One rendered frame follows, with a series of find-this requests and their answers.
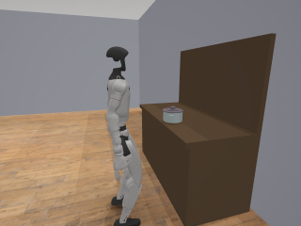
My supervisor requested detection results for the right robot upper arm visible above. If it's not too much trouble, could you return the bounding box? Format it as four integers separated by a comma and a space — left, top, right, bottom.
105, 79, 127, 121

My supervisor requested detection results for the left robot shin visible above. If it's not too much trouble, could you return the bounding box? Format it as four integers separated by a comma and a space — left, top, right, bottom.
117, 172, 133, 200

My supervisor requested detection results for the right robot forearm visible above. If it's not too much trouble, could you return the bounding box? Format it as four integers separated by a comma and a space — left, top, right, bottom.
107, 114, 124, 156

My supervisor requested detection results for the lid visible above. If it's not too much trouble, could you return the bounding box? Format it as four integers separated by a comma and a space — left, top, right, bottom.
163, 107, 183, 113

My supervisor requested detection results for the robot right hand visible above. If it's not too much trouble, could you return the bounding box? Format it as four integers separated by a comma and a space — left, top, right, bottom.
113, 155, 130, 182

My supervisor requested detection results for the table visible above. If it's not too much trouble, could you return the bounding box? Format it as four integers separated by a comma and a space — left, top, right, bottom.
139, 33, 277, 226

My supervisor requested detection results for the robot left foot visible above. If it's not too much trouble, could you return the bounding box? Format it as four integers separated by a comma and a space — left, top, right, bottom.
111, 195, 124, 205

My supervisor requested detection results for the pot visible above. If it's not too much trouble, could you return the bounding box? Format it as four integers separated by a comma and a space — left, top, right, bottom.
163, 112, 182, 123

